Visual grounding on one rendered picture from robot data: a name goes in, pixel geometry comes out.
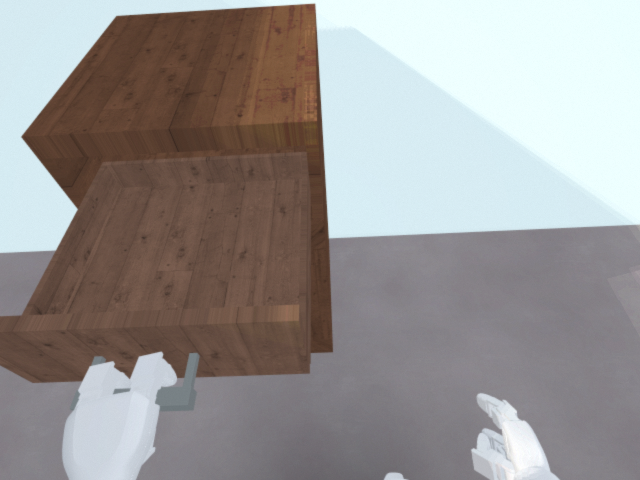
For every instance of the right robot hand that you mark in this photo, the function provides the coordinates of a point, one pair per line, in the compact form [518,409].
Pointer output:
[500,457]

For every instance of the drawer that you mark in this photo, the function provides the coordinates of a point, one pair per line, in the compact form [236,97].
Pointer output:
[207,255]

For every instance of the handle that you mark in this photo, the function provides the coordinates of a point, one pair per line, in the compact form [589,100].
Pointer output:
[168,398]

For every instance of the cabinet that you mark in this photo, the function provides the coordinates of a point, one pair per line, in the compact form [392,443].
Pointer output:
[196,84]

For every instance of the left robot hand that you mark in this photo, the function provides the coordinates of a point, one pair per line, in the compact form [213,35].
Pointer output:
[110,436]

